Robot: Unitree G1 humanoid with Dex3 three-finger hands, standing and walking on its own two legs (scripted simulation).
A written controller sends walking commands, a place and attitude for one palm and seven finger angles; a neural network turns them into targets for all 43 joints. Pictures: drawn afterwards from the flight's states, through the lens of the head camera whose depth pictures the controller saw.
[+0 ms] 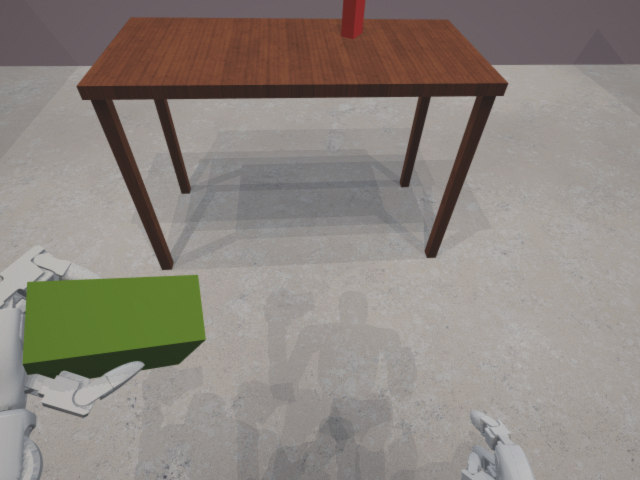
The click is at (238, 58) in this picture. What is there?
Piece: table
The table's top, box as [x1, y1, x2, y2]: [76, 17, 507, 99]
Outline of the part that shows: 76,86 82,99 503,95 507,82 448,20 363,19 362,32 355,38 350,39 340,36 341,19 130,17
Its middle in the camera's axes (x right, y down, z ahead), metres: -0.08 -0.61 +1.26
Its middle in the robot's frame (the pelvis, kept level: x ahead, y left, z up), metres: +1.34 +0.15 -0.01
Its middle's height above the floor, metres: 0.76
